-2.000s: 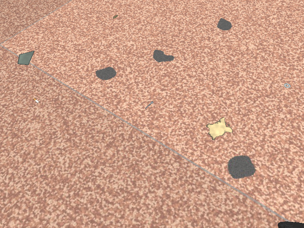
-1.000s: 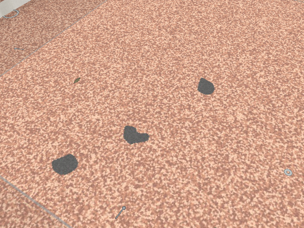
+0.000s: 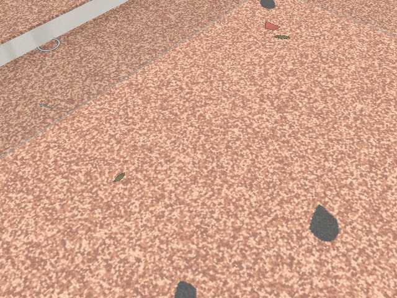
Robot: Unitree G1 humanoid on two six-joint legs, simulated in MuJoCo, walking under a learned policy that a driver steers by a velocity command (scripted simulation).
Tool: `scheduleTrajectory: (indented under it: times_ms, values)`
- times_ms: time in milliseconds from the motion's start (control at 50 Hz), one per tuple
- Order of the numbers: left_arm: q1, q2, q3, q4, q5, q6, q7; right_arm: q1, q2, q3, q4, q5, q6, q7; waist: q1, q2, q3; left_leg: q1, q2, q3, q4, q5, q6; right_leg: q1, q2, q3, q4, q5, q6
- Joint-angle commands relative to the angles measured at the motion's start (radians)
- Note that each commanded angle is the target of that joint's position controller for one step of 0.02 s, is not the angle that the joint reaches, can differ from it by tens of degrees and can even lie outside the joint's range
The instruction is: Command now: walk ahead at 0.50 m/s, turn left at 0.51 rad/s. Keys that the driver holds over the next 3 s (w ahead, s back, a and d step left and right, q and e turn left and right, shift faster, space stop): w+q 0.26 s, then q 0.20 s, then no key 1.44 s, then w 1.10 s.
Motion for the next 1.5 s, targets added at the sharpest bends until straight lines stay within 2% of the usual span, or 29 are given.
scheduleTrajectory:
  times_ms: [20, 80, 140, 200, 240, 280, 300, 320, 340, 360, 380, 400, 420, 440, 460, 500, 560, 640, 720, 780, 800, 820, 840, 860, 880, 920, 980, 1160, 1500]
  values:
    - [-0.037, 0.130, 0.033, -0.041, 0.003, -0.022, 0.010, 0.005, -0.025, -0.011, -0.079, -0.005, 0.012, 0.003, -0.017, -0.131, -0.005, -0.140, 0.072, -0.058, -0.038, 0.100, -0.015, 0.086, -0.285, 0.186, -0.239, 0.129, -0.154]
    - [-0.022, 0.155, 0.042, -0.026, 0.004, -0.016, 0.019, -0.055, -0.016, -0.006, -0.107, -0.009, 0.010, 0.017, -0.004, -0.112, 0.012, -0.151, 0.066, -0.041, -0.198, 0.235, -0.023, 0.112, -0.272, 0.081, -0.253, 0.185, -0.148]
    - [0.004, 0.179, 0.049, -0.017, -0.004, -0.005, 0.026, -0.160, -0.002, 0.005, -0.143, -0.012, 0.003, 0.038, 0.034, -0.095, 0.041, -0.122, 0.050, 0.021, -0.349, 0.323, -0.013, 0.137, -0.268, -0.004, -0.257, 0.204, -0.135]
    - [0.050, 0.201, 0.058, 0.001, -0.019, 0.013, 0.028, -0.240, -0.004, 0.009, -0.185, -0.012, 0.006, 0.054, 0.058, -0.090, 0.068, -0.131, 0.036, 0.058, -0.438, 0.295, 0.009, 0.225, -0.293, -0.046, -0.230, 0.234, -0.121]
    - [0.059, 0.219, 0.065, 0.008, -0.030, 0.028, 0.028, -0.258, -0.019, 0.004, -0.209, -0.012, 0.009, 0.063, 0.048, -0.100, 0.069, -0.115, 0.014, 0.086, -0.472, 0.222, 0.036, 0.287, -0.310, -0.070, -0.175, 0.345, -0.103]
    - [0.031, 0.249, 0.074, -0.002, -0.040, 0.044, 0.032, -0.198, -0.057, -0.016, -0.212, -0.017, 0.013, 0.065, -0.006, -0.132, 0.019, 0.007, -0.054, 0.146, -0.485, 0.123, 0.073, 0.311, -0.303, -0.104, -0.016, 0.712, -0.078]
    - [0.011, 0.254, 0.076, -0.009, -0.045, 0.055, 0.035, -0.079, -0.093, -0.038, -0.185, -0.019, 0.014, 0.063, -0.076, -0.128, -0.045, 0.155, -0.108, 0.176, -0.526, 0.136, 0.098, 0.291, -0.277, -0.124, 0.162, 0.857, -0.056]
    - [0.013, 0.233, 0.067, -0.015, -0.045, 0.056, 0.037, 0.075, -0.155, -0.072, -0.144, -0.021, 0.015, 0.049, -0.152, -0.092, -0.131, 0.403, -0.143, 0.156, -0.603, 0.274, 0.133, 0.178, -0.227, -0.142, 0.397, 0.778, -0.007]
    - [0.055, 0.133, 0.036, -0.046, 0.011, 0.047, 0.032, 0.133, -0.258, -0.093, -0.131, -0.021, 0.024, 0.023, -0.113, 0.142, -0.211, 0.687, 0.067, -0.142, -0.577, 0.626, 0.199, -0.127, -0.138, -0.135, 0.737, 0.046, 0.059]
    - [0.136, 0.088, 0.010, -0.081, 0.013, 0.021, 0.020, 0.063, -0.309, -0.088, -0.192, -0.038, 0.013, 0.030, -0.031, 0.253, -0.408, 0.911, 0.299, -0.669, -0.688, 0.630, 0.431, -0.413, 0.047, 0.054, 1.044, -0.528, 0.106]
    - [0.027, 0.185, 0.032, -0.077, -0.023, 0.004, 0.014, 0.065, -0.227, -0.066, -0.209, -0.033, 0.005, 0.044, -0.109, 0.039, -0.425, 0.883, 0.273, -0.589, -0.730, 0.672, 0.384, -0.461, -0.010, 0.195, 1.078, -0.485, 0.087]
    - [-0.035, 0.181, 0.031, -0.105, -0.043, -0.002, 0.016, 0.026, -0.189, -0.054, -0.204, -0.028, -0.005, 0.046, -0.092, 0.019, -0.294, 0.767, 0.233, -0.436, -0.726, 0.704, 0.345, -0.500, -0.041, 0.176, 1.027, -0.401, 0.067]
    - [-0.037, 0.167, 0.030, -0.088, -0.027, 0.002, 0.030, -0.024, -0.159, -0.048, -0.202, -0.016, -0.010, 0.043, -0.052, -0.061, -0.192, 0.623, 0.175, -0.335, -0.734, 0.695, 0.295, -0.484, -0.083, 0.172, 0.947, -0.325, 0.068]
    - [-0.033, 0.180, 0.038, -0.085, -0.010, 0.013, 0.041, -0.069, -0.133, -0.041, -0.210, -0.015, -0.007, 0.035, -0.023, -0.043, -0.148, 0.507, 0.145, -0.281, -0.754, 0.684, 0.273, -0.438, -0.107, 0.175, 0.881, -0.278, 0.071]
    - [-0.021, 0.187, 0.042, -0.085, -0.008, 0.029, 0.043, -0.095, -0.128, -0.037, -0.223, -0.031, -0.003, 0.030, 0.004, -0.015, -0.136, 0.414, 0.126, -0.258, -0.777, 0.705, 0.264, -0.368, -0.111, 0.181, 0.860, -0.249, 0.071]
    - [0.022, 0.161, 0.039, -0.075, -0.006, 0.052, 0.045, -0.110, -0.130, -0.036, -0.228, -0.043, -0.005, 0.023, 0.029, -0.005, -0.153, 0.346, 0.116, -0.206, -0.792, 0.799, 0.271, -0.314, -0.097, 0.165, 0.808, -0.208, 0.087]
    - [-0.004, 0.135, 0.031, -0.083, 0.000, 0.065, 0.051, -0.094, -0.130, -0.033, -0.211, -0.036, -0.003, 0.007, 0.021, 0.008, -0.168, 0.349, 0.099, -0.161, -0.792, 0.816, 0.256, -0.331, -0.087, 0.162, 0.688, -0.121, 0.106]
    - [-0.085, 0.123, 0.022, -0.102, -0.006, 0.073, 0.043, -0.101, -0.117, -0.021, -0.192, -0.039, 0.016, -0.008, -0.010, 0.039, -0.151, 0.358, 0.076, -0.142, -0.802, 0.633, 0.214, -0.304, -0.089, 0.169, 0.487, 0.011, 0.115]
    - [-0.127, 0.131, 0.022, -0.108, -0.010, 0.072, 0.034, -0.100, -0.104, -0.008, -0.161, -0.050, 0.024, -0.004, -0.034, 0.058, -0.112, 0.355, 0.086, -0.168, -0.791, 0.522, 0.207, -0.224, -0.073, 0.164, 0.331, 0.012, 0.106]
    - [-0.109, 0.128, 0.022, -0.103, -0.005, 0.060, 0.024, -0.111, -0.079, 0.008, -0.141, -0.040, 0.028, 0.000, -0.013, 0.058, -0.099, 0.367, 0.084, -0.198, -0.716, 0.512, 0.184, -0.132, -0.049, 0.145, 0.174, -0.001, 0.071]
    - [-0.090, 0.123, 0.019, -0.098, 0.003, 0.053, 0.020, -0.105, -0.064, 0.016, -0.131, -0.033, 0.028, 0.000, 0.010, 0.036, -0.095, 0.347, 0.058, -0.195, -0.691, 0.459, 0.145, -0.046, -0.053, 0.148, 0.036, 0.157, 0.049]
    - [-0.077, 0.163, 0.024, -0.096, 0.017, 0.046, 0.022, -0.069, -0.039, 0.026, -0.128, -0.048, 0.021, -0.001, -0.007, -0.020, -0.122, 0.320, 0.006, -0.180, -0.655, 0.360, 0.092, 0.062, -0.131, 0.228, 0.016, 0.417, 0.022]
    - [-0.091, 0.226, 0.036, -0.104, 0.018, 0.050, 0.028, 0.026, -0.047, 0.021, -0.115, -0.065, 0.013, 0.002, -0.078, -0.140, -0.152, 0.251, -0.077, -0.125, -0.610, 0.140, 0.050, 0.160, -0.223, 0.293, 0.087, 0.617, -0.045]
    - [-0.106, 0.163, 0.021, -0.091, 0.014, 0.058, 0.028, 0.034, -0.029, 0.026, -0.104, -0.060, 0.014, -0.002, -0.077, -0.216, -0.174, 0.257, -0.103, -0.078, -0.611, 0.009, 0.013, 0.136, -0.246, 0.320, 0.086, 0.530, -0.117]
    - [-0.133, 0.117, 0.011, -0.091, 0.004, 0.063, 0.021, -0.013, -0.045, 0.027, -0.107, -0.061, 0.022, -0.003, -0.060, -0.208, -0.153, 0.300, -0.089, -0.071, -0.647, 0.032, -0.001, 0.078, -0.218, 0.315, 0.067, 0.393, -0.111]
    - [-0.145, 0.127, 0.012, -0.092, 0.000, 0.062, 0.010, -0.075, -0.074, 0.017, -0.107, -0.048, 0.047, -0.008, -0.024, -0.150, -0.108, 0.302, -0.087, -0.083, -0.657, 0.140, 0.015, 0.046, -0.135, 0.236, 0.082, 0.263, -0.046]
    - [-0.124, 0.132, 0.011, -0.065, -0.002, 0.053, 0.009, -0.077, -0.063, 0.018, -0.102, -0.047, 0.061, -0.007, -0.017, -0.120, -0.099, 0.323, -0.072, -0.101, -0.672, 0.206, 0.029, 0.049, -0.107, 0.205, 0.097, 0.247, -0.019]
    - [-0.153, 0.121, 0.006, -0.011, -0.007, 0.069, 0.020, -0.065, -0.048, 0.015, -0.032, -0.043, 0.051, -0.015, -0.007, -0.050, -0.076, 0.336, -0.066, -0.101, -0.693, 0.256, 0.012, 0.086, -0.084, 0.186, 0.108, 0.240, -0.024]
    - [-0.151, 0.114, 0.000, 0.115, -0.008, 0.087, 0.034, -0.046, -0.043, 0.026, 0.107, -0.041, 0.033, -0.027, -0.007, -0.052, -0.017, 0.333, -0.069, -0.074, -0.739, 0.167, -0.001, 0.074, -0.049, 0.172, 0.057, 0.099, -0.013]
Next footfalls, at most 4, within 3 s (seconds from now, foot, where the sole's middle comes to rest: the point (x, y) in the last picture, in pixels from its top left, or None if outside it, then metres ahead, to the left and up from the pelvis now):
0.32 left None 0.32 0.17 -0.78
0.82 right None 0.47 -0.02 -0.78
2.54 right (197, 227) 0.75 0.07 -0.78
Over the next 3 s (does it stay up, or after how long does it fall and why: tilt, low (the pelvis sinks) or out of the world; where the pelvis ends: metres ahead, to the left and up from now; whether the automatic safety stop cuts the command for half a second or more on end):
stays up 0.77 0.19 0.00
